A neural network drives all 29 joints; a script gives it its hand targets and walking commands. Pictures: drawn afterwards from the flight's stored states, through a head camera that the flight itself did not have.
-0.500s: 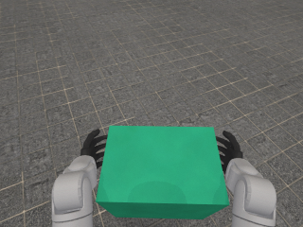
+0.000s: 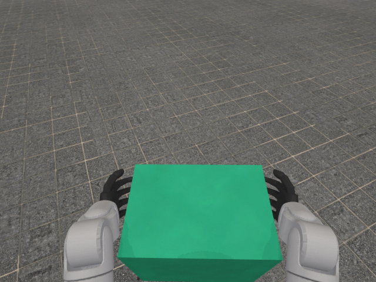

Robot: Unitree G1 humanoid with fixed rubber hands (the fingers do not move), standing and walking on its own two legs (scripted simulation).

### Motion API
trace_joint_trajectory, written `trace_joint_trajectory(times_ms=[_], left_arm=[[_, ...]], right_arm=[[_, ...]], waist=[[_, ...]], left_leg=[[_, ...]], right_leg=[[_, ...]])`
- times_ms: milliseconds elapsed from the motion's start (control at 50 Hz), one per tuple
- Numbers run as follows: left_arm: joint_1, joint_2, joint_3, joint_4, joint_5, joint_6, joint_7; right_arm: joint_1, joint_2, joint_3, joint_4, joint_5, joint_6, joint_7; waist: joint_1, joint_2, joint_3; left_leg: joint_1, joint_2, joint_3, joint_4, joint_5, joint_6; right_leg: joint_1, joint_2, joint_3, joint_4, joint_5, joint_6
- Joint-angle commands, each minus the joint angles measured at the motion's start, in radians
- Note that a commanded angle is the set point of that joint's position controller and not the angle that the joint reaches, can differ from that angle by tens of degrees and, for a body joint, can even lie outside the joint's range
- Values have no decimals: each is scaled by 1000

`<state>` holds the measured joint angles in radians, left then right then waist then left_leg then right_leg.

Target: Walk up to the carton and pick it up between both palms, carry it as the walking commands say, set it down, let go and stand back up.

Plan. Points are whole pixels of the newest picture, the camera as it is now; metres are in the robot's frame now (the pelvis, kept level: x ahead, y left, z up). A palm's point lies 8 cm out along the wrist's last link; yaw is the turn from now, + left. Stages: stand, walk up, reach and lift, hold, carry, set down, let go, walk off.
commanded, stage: carry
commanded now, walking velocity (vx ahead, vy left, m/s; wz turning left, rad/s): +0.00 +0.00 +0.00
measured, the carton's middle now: (197, 227) +0.24 +0.00 +0.01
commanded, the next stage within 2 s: none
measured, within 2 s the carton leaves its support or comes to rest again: neither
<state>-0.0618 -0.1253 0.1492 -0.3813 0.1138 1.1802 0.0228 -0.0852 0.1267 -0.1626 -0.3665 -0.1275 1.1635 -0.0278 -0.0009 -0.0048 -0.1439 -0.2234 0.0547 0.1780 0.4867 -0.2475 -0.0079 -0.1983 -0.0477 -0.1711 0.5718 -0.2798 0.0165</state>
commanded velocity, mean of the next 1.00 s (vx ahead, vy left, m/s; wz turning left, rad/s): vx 0.00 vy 0.00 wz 0.00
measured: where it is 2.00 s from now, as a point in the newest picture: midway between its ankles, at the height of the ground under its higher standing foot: outside the picture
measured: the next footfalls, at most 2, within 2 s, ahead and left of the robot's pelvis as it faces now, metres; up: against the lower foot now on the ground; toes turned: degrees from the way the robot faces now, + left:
right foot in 0.34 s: +0.03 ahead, -0.11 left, +0.00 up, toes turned -8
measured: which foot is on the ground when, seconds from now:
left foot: down 0.00-1.00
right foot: down 0.00-0.22, up 0.24-0.32, down 0.34-1.00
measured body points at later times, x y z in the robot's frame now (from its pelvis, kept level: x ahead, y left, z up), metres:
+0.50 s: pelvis +0.03 -0.01 -0.02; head +0.01 -0.02 +0.43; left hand +0.29 +0.16 +0.07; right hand +0.30 -0.18 +0.06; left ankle -0.02 +0.10 -0.75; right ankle -0.01 -0.10 -0.75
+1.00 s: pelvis +0.01 -0.01 -0.01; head -0.01 -0.02 +0.44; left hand +0.28 +0.16 +0.06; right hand +0.28 -0.18 +0.06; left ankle -0.02 +0.10 -0.75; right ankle -0.01 -0.10 -0.75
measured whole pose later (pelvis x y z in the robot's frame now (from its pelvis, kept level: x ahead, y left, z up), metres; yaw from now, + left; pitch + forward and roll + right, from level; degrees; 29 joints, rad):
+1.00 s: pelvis +0.01 -0.01 -0.01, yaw +1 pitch +2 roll +0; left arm -0.11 -0.13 0.16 -0.31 0.13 1.17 0.02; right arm -0.13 0.12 -0.18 -0.30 -0.14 1.16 -0.03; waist -0.01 0.01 -0.11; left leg -0.24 0.05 0.14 0.55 -0.33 0.00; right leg -0.25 -0.05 -0.15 0.56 -0.34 -0.02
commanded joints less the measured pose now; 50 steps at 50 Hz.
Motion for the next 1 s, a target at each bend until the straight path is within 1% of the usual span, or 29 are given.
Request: trace_joint_trajectory(times_ms=[0, 20, 40, 60, 80, 100, 120, 140, 160, 180, 200, 220, 240, 260, 280, 300, 320, 340, 360, 380, 400, 440, 480, 540, 600, 740, 880, 980], left_arm=[[-470, -755, -753, -94, -391, -1, -214], [-473, -754, -752, -94, -390, 0, -214], [-471, -754, -751, -91, -389, 0, -214], [-463, -755, -748, -86, -386, 1, -214], [-449, -757, -743, -77, -381, 0, -214], [-436, -758, -737, -66, -374, 0, -213], [-417, -755, -728, -52, -363, 1, -209], [-413, -751, -727, -52, -359, 0, -207], [-411, -742, -724, -67, -362, -2, -204], [-429, -732, -726, -91, -367, -5, -202], [-471, -731, -737, -104, -375, -3, -204], [-487, -738, -754, -108, -380, 2, -202], [-490, -744, -758, -109, -380, 5, -200], [-492, -746, -757, -107, -383, 7, -200], [-472, -752, -750, -103, -386, 10, -202], [-469, -746, -741, -107, -391, 13, -202], [-469, -747, -737, -114, -394, 13, -202], [-477, -755, -743, -112, -379, 9, -200], [-493, -747, -739, -108, -376, 10, -198], [-495, -747, -731, -99, -377, 12, -198], [-496, -743, -722, -98, -379, 15, -198], [-484, -739, -710, -86, -377, 18, -197], [-468, -736, -708, -76, -373, 20, -195], [-467, -735, -702, -65, -366, 19, -194], [-482, -738, -703, -68, -366, 14, -195], [-497, -737, -702, -63, -362, 8, -195], [-514, -735, -680, -11, -343, -8, -197], [-526, -742, -669, 17, -334, -25, -199]], right_arm=[[-396, 786, 745, -46, 389, 24, 205], [-387, 783, 741, -47, 387, 24, 204], [-386, 780, 739, -52, 386, 23, 203], [-388, 777, 740, -57, 386, 22, 202], [-390, 776, 743, -59, 386, 21, 201], [-394, 775, 747, -60, 387, 22, 200], [-397, 763, 747, -54, 390, 25, 199], [-390, 761, 748, -45, 394, 28, 201], [-395, 766, 753, -55, 402, 29, 203], [-399, 776, 760, -62, 408, 30, 204], [-392, 767, 743, -42, 395, 28, 201], [-392, 770, 738, -41, 391, 26, 200], [-406, 760, 733, -60, 392, 27, 203], [-418, 755, 734, -69, 389, 29, 204], [-437, 749, 733, -85, 389, 33, 205], [-433, 747, 720, -81, 388, 37, 208], [-428, 755, 721, -74, 381, 39, 210], [-445, 750, 737, -81, 383, 42, 210], [-458, 746, 735, -73, 386, 46, 207], [-463, 745, 738, -71, 386, 48, 205], [-471, 741, 738, -73, 383, 49, 204], [-464, 732, 729, -76, 376, 51, 198], [-441, 730, 720, -63, 372, 50, 195], [-431, 728, 709, -45, 364, 49, 194], [-440, 733, 708, -42, 364, 44, 193], [-453, 732, 702, -39, 363, 38, 192], [-468, 731, 680, 13, 346, 23, 195], [-480, 742, 672, 42, 341, 6, 198]], waist=[[-7, 84, -217], [-11, 82, -209], [-11, 55, -203], [-7, -7, -195], [-6, -90, -178], [-2, -174, -153], [8, -198, -137], [2, -150, -140], [-13, -94, -178], [-18, -42, -229], [-23, 86, -226], [-27, 198, -199], [-26, 188, -191], [-22, 155, -189], [-7, 133, -185], [-7, 130, -180], [-9, 69, -180], [-12, -27, -162], [-18, -72, -140], [-18, -77, -121], [-15, -56, -123], [-12, -32, -154], [-12, -23, -184], [-12, -18, -193], [-10, -15, -189], [-8, -4, -177], [-6, -3, -148], [-4, -1, -140]], left_leg=[[334, 93, -58, 79, 989, 33], [326, 89, -56, 112, 999, 34], [261, 73, -49, 143, 919, 30], [134, 43, -34, 161, 707, 17], [-39, 6, -18, 123, 414, 2], [-226, -41, 15, 72, 30, -10], [-329, -65, 23, 21, -115, -18], [-273, -58, 11, -68, -56, -15], [-64, -41, -1, -196, 170, -6], [188, -5, -48, -180, 462, 12], [401, 110, -161, -32, 1016, 72], [529, 233, -235, 21, 1312, 160], [466, 265, -241, -2, 1202, 183], [377, 233, -204, -10, 949, 160], [255, 188, -155, -7, 673, 119], [142, 136, -133, 1, 444, 77], [28, 93, -111, 28, 247, 46], [23, 63, -110, 23, 56, 22], [25, 64, -121, 12, 28, 18], [22, 66, -124, 5, 73, 23], [34, 72, -123, 20, 166, 27], [68, 86, -123, 54, 327, 32], [83, 90, -124, 71, 383, 32], [80, 86, -119, 79, 374, 31], [75, 86, -120, 75, 362, 30], [71, 91, -128, 51, 333, 33], [55, 96, -133, 15, 266, 33], [49, 98, -133, -3, 240, 32]], right_leg=[[-88, -28, -18, -97, 443, 23], [-80, -18, -30, -144, 437, 23], [-18, -21, -26, -175, 526, 19], [95, -41, 0, -181, 728, 10], [248, -73, 40, -139, 984, -4], [410, -126, 95, -73, 1239, -31], [498, -163, 129, -13, 1379, -62], [455, -173, 130, 14, 1333, -74], [316, -154, 76, 57, 1192, -54], [110, -124, 53, 123, 899, -17], [-159, -47, 8, 188, 375, 23], [-344, 24, 10, 160, -208, 18], [-306, 1, 68, 103, -270, 1], [-221, -15, 77, -11, -222, -11], [-101, -31, 63, -134, -96, -14], [-1, -53, 65, -170, 70, -24], [83, -117, 111, -153, 324, -36], [54, -175, 171, -104, 534, -63], [39, -178, 171, -87, 581, -76], [30, -161, 154, -83, 543, -70], [23, -143, 135, -80, 521, -59], [22, -124, 117, -45, 541, -52], [34, -120, 115, -23, 570, -51], [41, -124, 117, -12, 598, -52], [41, -125, 117, -13, 587, -51], [32, -121, 119, -34, 481, -52], [13, -120, 125, -70, 362, -54], [5, -119, 127, -88, 312, -53]])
